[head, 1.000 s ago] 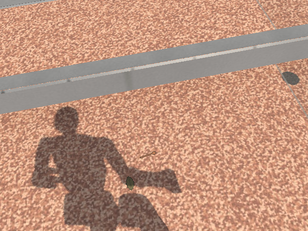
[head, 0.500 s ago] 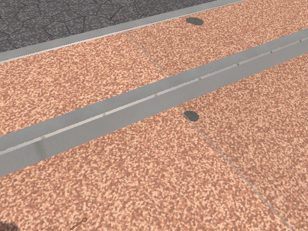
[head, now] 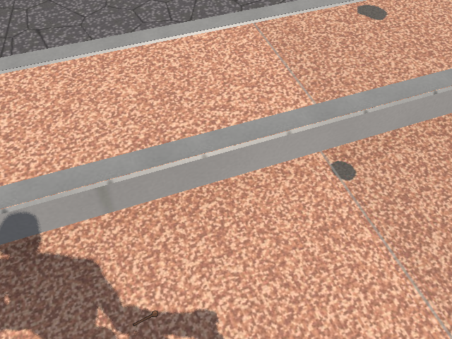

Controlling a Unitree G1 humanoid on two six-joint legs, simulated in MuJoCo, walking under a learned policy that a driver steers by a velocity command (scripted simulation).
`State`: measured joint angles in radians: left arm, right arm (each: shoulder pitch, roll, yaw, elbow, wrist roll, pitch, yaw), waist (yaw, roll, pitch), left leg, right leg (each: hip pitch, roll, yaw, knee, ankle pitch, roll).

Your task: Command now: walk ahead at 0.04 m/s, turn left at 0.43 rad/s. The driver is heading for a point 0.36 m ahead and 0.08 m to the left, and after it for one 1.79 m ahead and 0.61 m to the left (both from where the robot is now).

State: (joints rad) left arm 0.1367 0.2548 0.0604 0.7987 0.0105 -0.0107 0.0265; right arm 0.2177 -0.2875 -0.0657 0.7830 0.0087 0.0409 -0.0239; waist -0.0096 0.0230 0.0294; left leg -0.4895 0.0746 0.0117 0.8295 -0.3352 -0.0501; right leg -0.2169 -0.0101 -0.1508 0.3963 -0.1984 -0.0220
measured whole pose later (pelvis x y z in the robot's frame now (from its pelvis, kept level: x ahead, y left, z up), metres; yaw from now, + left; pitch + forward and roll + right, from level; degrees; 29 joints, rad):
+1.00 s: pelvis +0.07 +0.02 +0.00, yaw +19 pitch +0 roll +0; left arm 0.17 0.27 0.04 0.87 -0.03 -0.04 -0.01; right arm 0.31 -0.26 -0.05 0.74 0.00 -0.01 -0.02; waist -0.01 -0.01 0.00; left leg -0.16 0.00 -0.05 0.51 -0.35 0.01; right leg -0.32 0.01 0.00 0.77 -0.48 -0.03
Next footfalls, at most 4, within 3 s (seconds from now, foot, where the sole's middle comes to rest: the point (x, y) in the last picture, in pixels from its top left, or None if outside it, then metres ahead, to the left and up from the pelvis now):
0.10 left None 0.07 0.12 -0.78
0.58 right None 0.12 -0.10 -0.78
0.86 left None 0.02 0.14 -0.78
1.16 right None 0.23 -0.06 -0.78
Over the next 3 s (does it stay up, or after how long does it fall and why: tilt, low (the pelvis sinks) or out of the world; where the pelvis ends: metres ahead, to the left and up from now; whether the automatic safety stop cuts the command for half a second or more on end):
stays up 0.31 0.04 0.00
